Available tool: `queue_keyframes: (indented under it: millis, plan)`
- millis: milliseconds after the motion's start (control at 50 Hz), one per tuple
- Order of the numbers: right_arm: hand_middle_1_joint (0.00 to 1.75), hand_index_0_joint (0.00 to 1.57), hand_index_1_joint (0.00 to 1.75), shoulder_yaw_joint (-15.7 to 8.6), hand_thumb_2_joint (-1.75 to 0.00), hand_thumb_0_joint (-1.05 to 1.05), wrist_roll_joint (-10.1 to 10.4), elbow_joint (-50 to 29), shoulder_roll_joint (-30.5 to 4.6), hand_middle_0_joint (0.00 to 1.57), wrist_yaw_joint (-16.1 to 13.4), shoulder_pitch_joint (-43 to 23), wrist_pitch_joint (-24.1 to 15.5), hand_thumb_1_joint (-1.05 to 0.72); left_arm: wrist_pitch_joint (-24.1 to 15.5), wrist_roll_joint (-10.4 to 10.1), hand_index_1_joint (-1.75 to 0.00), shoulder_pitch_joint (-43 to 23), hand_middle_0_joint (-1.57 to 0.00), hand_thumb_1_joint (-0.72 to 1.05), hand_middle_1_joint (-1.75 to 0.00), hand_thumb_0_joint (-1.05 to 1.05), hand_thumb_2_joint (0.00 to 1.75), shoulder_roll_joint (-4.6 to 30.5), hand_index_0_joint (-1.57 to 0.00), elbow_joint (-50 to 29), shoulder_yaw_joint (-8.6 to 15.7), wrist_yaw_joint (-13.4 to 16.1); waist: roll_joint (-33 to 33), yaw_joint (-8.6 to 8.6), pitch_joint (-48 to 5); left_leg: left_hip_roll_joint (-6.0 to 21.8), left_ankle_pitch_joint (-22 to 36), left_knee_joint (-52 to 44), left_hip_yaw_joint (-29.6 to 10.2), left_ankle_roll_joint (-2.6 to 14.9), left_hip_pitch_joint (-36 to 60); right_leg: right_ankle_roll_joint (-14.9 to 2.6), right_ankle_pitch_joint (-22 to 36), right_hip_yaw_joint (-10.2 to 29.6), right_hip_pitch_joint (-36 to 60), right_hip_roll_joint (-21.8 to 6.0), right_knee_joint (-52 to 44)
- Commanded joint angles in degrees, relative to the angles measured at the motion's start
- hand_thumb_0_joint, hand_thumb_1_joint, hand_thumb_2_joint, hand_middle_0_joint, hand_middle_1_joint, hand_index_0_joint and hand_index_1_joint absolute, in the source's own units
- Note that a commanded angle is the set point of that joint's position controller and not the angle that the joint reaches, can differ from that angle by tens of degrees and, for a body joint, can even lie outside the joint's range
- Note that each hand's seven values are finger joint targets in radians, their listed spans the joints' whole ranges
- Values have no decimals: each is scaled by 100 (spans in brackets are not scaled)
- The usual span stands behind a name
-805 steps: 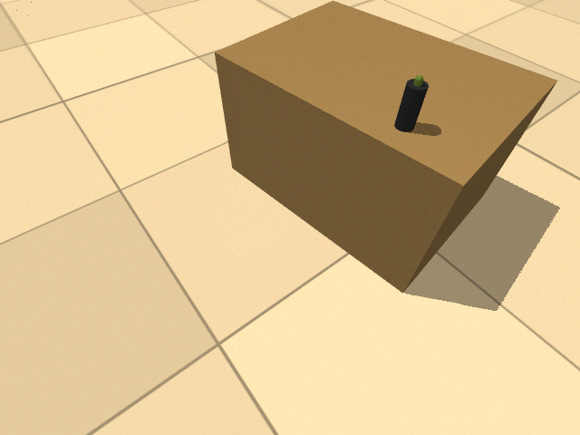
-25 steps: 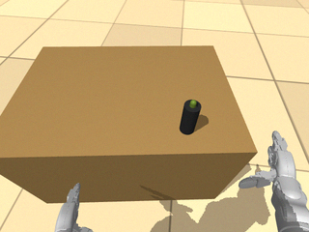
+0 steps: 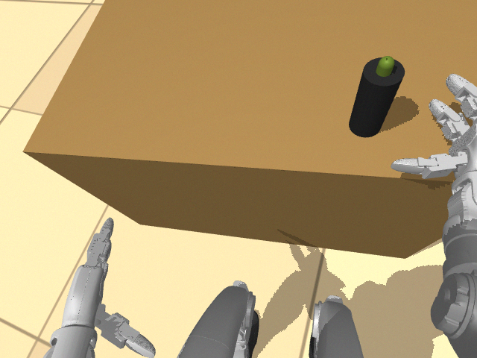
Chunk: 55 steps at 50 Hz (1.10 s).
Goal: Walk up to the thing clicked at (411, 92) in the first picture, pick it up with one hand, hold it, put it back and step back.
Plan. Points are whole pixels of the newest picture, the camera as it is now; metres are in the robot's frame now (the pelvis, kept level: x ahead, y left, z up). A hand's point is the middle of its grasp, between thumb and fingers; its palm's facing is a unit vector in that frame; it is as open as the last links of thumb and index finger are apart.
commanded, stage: close in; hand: right
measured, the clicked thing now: (374, 96) +0.55 -0.13 +0.02
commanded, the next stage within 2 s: rest palm in 0.30 s
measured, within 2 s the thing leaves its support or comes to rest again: leaves its support in 1.50 s
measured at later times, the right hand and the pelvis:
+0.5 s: hand (391, 123) +0.51 -0.16 +0.01, palm faces +0.16 +0.99 +0.03, open 17.3 cm; pelvis +0.03 +0.00 +0.00, yaw +0 degrees
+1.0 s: hand (372, 113) +0.52 -0.13 +0.01, palm faces +0.12 +0.99 +0.02, open 12.8 cm; pelvis +0.02 +0.00 +0.00, yaw +0 degrees
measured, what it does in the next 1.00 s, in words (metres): stands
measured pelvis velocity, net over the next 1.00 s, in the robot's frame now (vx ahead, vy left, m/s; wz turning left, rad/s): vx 0.02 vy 0.00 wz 0.01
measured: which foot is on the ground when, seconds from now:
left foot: down 0.00-1.00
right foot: down 0.00-1.00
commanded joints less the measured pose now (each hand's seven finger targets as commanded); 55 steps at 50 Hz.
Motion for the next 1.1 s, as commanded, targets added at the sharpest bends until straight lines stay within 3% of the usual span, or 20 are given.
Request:
queue_keyframes:
  millis: [0,80,120,160,180,260,320,360,380,440,500,580,640,700,780,820,880,940,960,1080]
  plan:
    - [27,28,27,-171,-22,0,-75,-1165,-1076,27,-198,-1885,-303,39,-234,87,-5,612,-6,-53,-6,0,2,1001,-7,-1179,675,-88,-2108,-239,-3474,-89,1162,-493,67,229,733,73,1902,117,2591,48,-953]
    - [27,28,27,-116,-22,0,-234,-1882,-798,27,-669,-2083,-239,42,-34,146,-5,678,-6,-53,-6,0,2,1257,-6,-1352,1069,-184,-2081,-257,-4001,-187,1415,-406,224,214,711,155,2901,317,3264,-59,-930]
    - [26,27,26,256,-20,0,-297,-1535,-79,27,-858,-1896,-226,44,48,129,-5,375,-5,-54,-6,0,2,1131,-6,-1188,1047,-207,-1551,-181,-3192,-173,1263,-488,233,194,684,99,2317,366,2628,-67,-1038]
    - [21,22,21,-3,-15,0,-391,-1688,-333,22,-1102,-2008,-281,48,120,94,-6,384,-6,-55,-5,0,3,1020,-6,-886,1038,-212,-1295,-228,-2868,-121,1009,-572,152,185,787,16,1382,303,2021,-21,-1107]
    - [18,20,18,168,-13,0,-439,-1718,-78,20,-1175,-2098,-329,50,121,95,-6,129,-6,-55,-5,0,4,908,-5,-1069,947,-240,-1153,-188,-2896,-114,1077,-565,133,172,857,-20,1319,244,1906,2,-1065]
    - [8,10,8,220,-2,0,-649,-1258,20,10,-1401,-1936,-415,61,296,116,-5,166,-5,-55,-5,0,4,1009,-5,-1039,1048,-242,-848,-64,-2874,-102,1062,-580,138,158,826,-23,1325,330,2159,-19,-1086]
    - [5,6,5,312,0,0,-700,-1442,101,6,-1476,-2126,-457,61,380,128,-5,316,-5,-54,-5,0,3,807,-5,-1465,831,-299,-817,-26,-3299,-90,1592,-685,53,110,1464,-90,1650,80,2097,69,-940]
    - [5,5,5,261,0,0,-717,-1429,21,5,-1515,-2114,-430,61,454,129,-5,453,-5,-54,-5,0,3,868,-5,-1473,916,-310,-809,-10,-3201,-80,1850,-742,-12,80,1623,-110,1796,-15,2043,102,-903]
    - [5,5,5,212,0,0,-737,-852,-46,5,-1514,-1824,-395,61,516,129,-5,818,-5,-54,-5,0,3,822,-5,-989,895,-341,-880,-26,-2685,-78,1647,-766,2,94,1429,-101,1623,-39,1889,115,-954]
    - [16,17,16,318,-9,0,-767,-1668,-100,17,-1508,-2500,-527,61,494,136,-7,615,-6,-58,-5,0,7,748,-3,-1333,890,-388,-1306,20,-3079,-53,1870,-719,-56,110,1351,-86,1994,-50,2217,107,-843]
    - [19,27,19,504,-6,0,-772,-1375,110,27,-1457,-2312,-518,57,498,159,-6,640,-5,-56,-5,0,5,725,-4,-1117,889,-407,-1312,126,-2875,-48,2069,-719,-108,82,1285,-114,2093,-92,2147,95,-683]
    - [28,48,28,359,-7,0,-750,-1486,1,49,-1418,-2354,-486,61,450,143,-5,282,-5,-56,-4,0,6,1022,-4,-1563,1123,-404,-1213,179,-3510,-54,2501,-675,-77,61,1629,-117,2454,-30,2338,89,-625]
    - [34,61,34,261,-7,0,-742,-1336,-29,62,-1428,-2273,-423,61,514,118,-5,382,-4,-56,-4,0,6,980,-3,-1665,1046,-442,-1118,160,-3721,-63,2843,-644,-64,40,1904,-113,2650,-15,2308,92,-632]
    - [41,73,41,295,-9,0,-764,-1031,127,74,-1454,-2157,-378,61,570,125,-4,525,-4,-56,-4,0,6,827,-3,-1407,917,-488,-945,112,-3287,-36,2892,-636,-126,16,2013,-131,2300,-73,1747,134,-665]
    - [48,84,48,215,-13,0,-854,-835,-40,84,-1545,-2415,-404,61,584,141,-5,346,-4,-56,-4,0,6,851,-3,-1390,980,-483,-936,147,-2910,-37,2307,-724,-177,18,1688,-155,1878,-91,1599,128,-692]
    - [55,88,55,377,-20,0,-887,-746,185,88,-1573,-2426,-431,57,591,172,-4,508,-4,-55,-4,0,5,773,-3,-1177,903,-506,-1012,196,-2785,-54,2075,-712,-143,45,1447,-154,1755,-75,1623,109,-704]
    - [64,93,65,265,-31,0,-920,-837,93,93,-1651,-2493,-479,49,566,183,-4,281,-4,-55,-4,0,5,913,-4,-1507,1051,-502,-908,262,-3130,-55,2061,-695,-135,40,1573,-159,1708,-44,1666,115,-671]
    - [75,99,75,475,-44,0,-983,-798,279,99,-1689,-2462,-483,39,594,183,-4,352,-4,-54,-4,0,4,728,-4,-1403,839,-535,-993,162,-3009,-63,1643,-675,-62,78,1381,-124,1459,-28,1649,133,-780]
    - [77,101,77,306,-46,0,-1008,-1073,-31,101,-1712,-2622,-512,35,593,183,-4,248,-4,-54,-4,0,4,735,-4,-1576,851,-530,-1166,62,-3292,-53,1655,-697,-104,77,1495,-113,1509,-41,1758,131,-767]
    - [96,114,97,564,-69,0,-1020,-833,328,113,-1773,-3083,-395,13,579,218,-4,95,-4,-54,-4,0,4,720,-4,-1491,747,-466,-1202,322,-3076,-112,1495,-637,60,134,989,-80,1505,78,1962,93,-838]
